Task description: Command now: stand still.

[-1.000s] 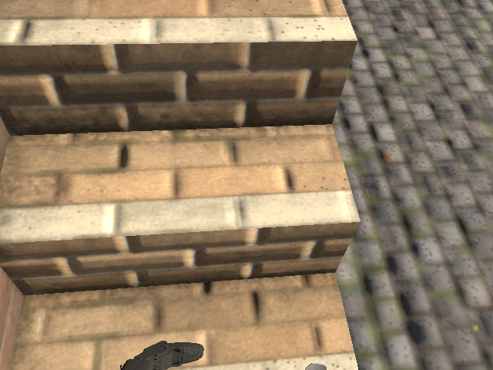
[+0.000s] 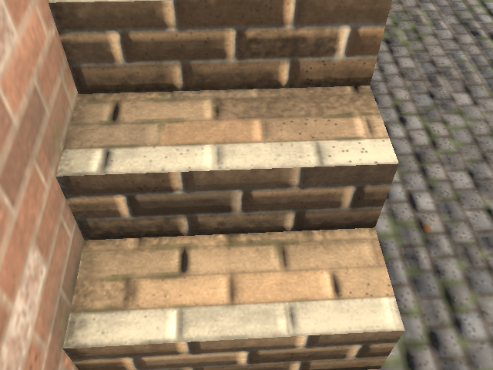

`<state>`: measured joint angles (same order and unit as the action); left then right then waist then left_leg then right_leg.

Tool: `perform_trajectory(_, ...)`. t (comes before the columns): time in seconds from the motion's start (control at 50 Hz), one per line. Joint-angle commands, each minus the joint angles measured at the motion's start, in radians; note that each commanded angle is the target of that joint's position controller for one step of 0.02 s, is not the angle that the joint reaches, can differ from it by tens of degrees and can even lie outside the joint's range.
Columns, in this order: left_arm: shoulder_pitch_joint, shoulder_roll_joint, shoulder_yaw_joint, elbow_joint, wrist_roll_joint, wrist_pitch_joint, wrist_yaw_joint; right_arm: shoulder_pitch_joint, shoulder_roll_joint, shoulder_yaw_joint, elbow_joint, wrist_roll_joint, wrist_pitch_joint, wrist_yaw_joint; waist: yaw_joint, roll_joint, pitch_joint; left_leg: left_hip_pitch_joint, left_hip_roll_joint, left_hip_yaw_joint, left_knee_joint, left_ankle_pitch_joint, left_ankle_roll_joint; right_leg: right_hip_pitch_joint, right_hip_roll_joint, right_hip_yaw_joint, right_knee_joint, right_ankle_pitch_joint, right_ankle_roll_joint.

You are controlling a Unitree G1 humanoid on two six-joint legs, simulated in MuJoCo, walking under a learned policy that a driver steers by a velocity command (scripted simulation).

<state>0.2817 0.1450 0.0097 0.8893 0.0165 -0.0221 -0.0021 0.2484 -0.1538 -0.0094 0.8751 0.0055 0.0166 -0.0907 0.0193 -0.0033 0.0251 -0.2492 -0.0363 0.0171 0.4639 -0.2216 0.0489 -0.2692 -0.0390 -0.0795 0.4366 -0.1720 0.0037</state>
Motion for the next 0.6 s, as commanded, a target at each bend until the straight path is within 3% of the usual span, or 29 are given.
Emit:
perform_trajectory(0.02, 0.049, 0.066, 0.011, -0.04, -0.002, -0.01, 0.002, 0.045, -0.096, -0.021, -0.033, 0.0, -0.003, -0.001, -0.005, 0.017, -0.013, 0.029, 0.157, -0.135, -0.092, 0.109, 0.037, -0.029, -0.095, 0.073, -0.08, -0.026, -0.065)
perform_trajectory(0.16, 0.055, 0.056, 0.007, -0.039, 0.005, -0.011, 0.011, 0.045, -0.107, -0.027, -0.016, 0.004, 0.001, 0.005, -0.003, -0.007, -0.009, 0.002, 0.144, -0.121, -0.094, 0.006, 0.033, -0.038, -0.101, 0.083, -0.103, -0.099, -0.079)
perform_trajectory(0.26, 0.084, 0.045, 0.0, -0.017, 0.01, -0.016, 0.014, 0.056, -0.101, -0.022, 0.018, -0.002, 0.002, 0.01, -0.003, -0.004, -0.011, 0.006, 0.142, -0.123, -0.116, -0.064, 0.03, -0.045, -0.098, 0.091, -0.143, -0.188, -0.084)
perform_trajectory(0.38, 0.145, 0.117, 0.034, 0.02, 0.005, -0.01, 0.017, 0.066, -0.152, -0.034, 0.035, 0.007, -0.006, 0.02, 0.008, -0.046, 0.032, -0.141, 0.094, -0.098, -0.012, -0.316, 0.073, -0.046, -0.104, 0.146, -0.16, -0.46, -0.162)
perform_trajectory(0.44, 0.158, 0.137, 0.048, 0.025, 0.008, -0.008, 0.024, 0.042, -0.132, -0.028, 0.014, 0.005, -0.021, 0.028, 0.012, -0.065, 0.023, -0.216, 0.076, -0.086, 0.085, -0.289, 0.077, -0.028, -0.149, 0.215, -0.178, -0.479, -0.207)
perform_trajectory(0.48, 0.104, 0.132, 0.051, 0.009, 0.009, -0.01, 0.013, 0.083, -0.129, -0.024, 0.016, 0.001, -0.028, 0.029, -0.019, -0.035, 0.007, -0.185, 0.085, -0.101, 0.083, -0.284, 0.087, -0.086, -0.144, 0.207, -0.148, -0.448, -0.216)
perform_trajectory(0.52, 0.031, 0.111, 0.044, -0.015, -0.007, -0.014, 0.004, 0.152, -0.16, -0.032, 0.029, 0.0, -0.026, 0.023, -0.062, 0.043, 0.006, -0.059, 0.128, -0.198, -0.016, -0.389, 0.119, -0.248, -0.086, 0.119, -0.053, -0.393, -0.18)
perform_trajectory(0.54, -0.01, 0.09, 0.036, -0.031, -0.011, -0.019, -0.002, 0.192, -0.196, -0.044, 0.037, -0.002, -0.021, 0.019, -0.085, 0.129, 0.021, 0.016, 0.18, -0.309, -0.105, -0.494, 0.15, -0.362, -0.038, 0.045, 0.071, -0.326, -0.15)
perform_trajectory(0.56, -0.027, 0.069, 0.032, -0.039, -0.006, -0.023, -0.009, 0.246, -0.236, -0.063, 0.052, -0.006, -0.015, 0.013, -0.108, 0.221, 0.027, 0.086, 0.263, -0.481, -0.216, -0.633, 0.199, -0.468, 0.023, -0.021, 0.263, -0.235, -0.127)
perform_trajectory(0.58, -0.03, 0.068, 0.038, -0.049, 0.008, -0.026, -0.016, 0.29, -0.254, -0.077, 0.064, -0.01, -0.014, 0.003, -0.127, 0.259, 0.019, 0.111, 0.352, -0.646, -0.305, -0.717, 0.268, -0.548, 0.016, -0.001, 0.504, -0.186, -0.122)
perform_trajectory(0.6, -0.011, 0.091, 0.05, -0.049, 0.028, -0.029, -0.022, 0.286, -0.246, -0.084, 0.072, -0.017, -0.019, -0.002, -0.11, 0.206, 0.019, 0.107, 0.37, -0.691, -0.316, -0.676, 0.304, -0.614, 0.005, 0.037, 0.744, -0.209, -0.099)
